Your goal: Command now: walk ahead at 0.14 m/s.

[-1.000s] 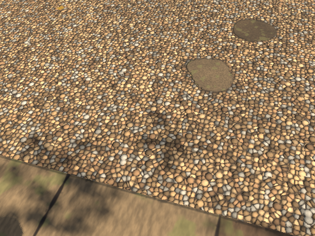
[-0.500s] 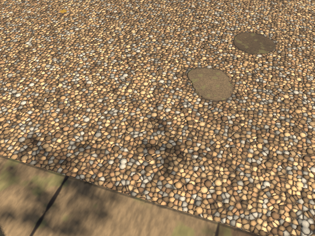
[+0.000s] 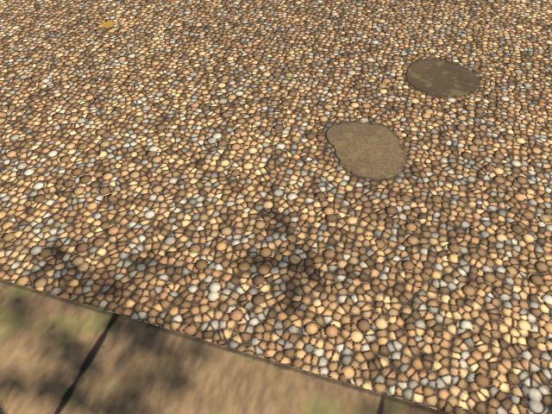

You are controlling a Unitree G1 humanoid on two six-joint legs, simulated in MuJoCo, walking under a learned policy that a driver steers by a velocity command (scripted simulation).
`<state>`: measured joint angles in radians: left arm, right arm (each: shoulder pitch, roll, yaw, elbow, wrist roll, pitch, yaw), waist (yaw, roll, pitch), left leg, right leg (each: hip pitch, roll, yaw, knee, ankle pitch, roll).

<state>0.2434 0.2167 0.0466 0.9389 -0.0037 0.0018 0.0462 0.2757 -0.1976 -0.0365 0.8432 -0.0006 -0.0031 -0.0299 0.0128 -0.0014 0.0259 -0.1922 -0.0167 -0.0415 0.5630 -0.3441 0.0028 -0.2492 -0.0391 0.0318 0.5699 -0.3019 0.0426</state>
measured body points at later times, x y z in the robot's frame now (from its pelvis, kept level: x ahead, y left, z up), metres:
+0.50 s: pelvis +0.15 -0.03 +0.01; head +0.18 -0.05 +0.46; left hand +0.06 +0.21 -0.12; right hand +0.36 -0.26 -0.09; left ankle +0.33 +0.12 -0.68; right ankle +0.02 -0.13 -0.73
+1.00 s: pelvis +0.43 +0.00 +0.01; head +0.44 -0.02 +0.46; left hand +0.64 +0.23 -0.09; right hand +0.39 -0.27 -0.13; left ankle +0.39 +0.11 -0.73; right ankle +0.56 -0.20 -0.67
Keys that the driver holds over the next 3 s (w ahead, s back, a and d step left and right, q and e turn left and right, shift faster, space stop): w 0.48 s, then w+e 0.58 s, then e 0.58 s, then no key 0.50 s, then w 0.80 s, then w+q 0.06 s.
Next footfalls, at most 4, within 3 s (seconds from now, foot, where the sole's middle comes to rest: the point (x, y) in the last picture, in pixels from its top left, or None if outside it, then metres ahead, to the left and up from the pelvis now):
0.64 left None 0.43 0.11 -0.77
1.18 right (371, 361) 0.66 -0.20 -0.77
1.68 left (307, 310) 0.81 -0.04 -0.77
2.02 right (380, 382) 0.61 -0.22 -0.77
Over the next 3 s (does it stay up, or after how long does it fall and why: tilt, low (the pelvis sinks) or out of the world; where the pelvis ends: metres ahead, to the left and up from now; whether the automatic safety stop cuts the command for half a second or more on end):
stays up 0.92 -0.31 -0.01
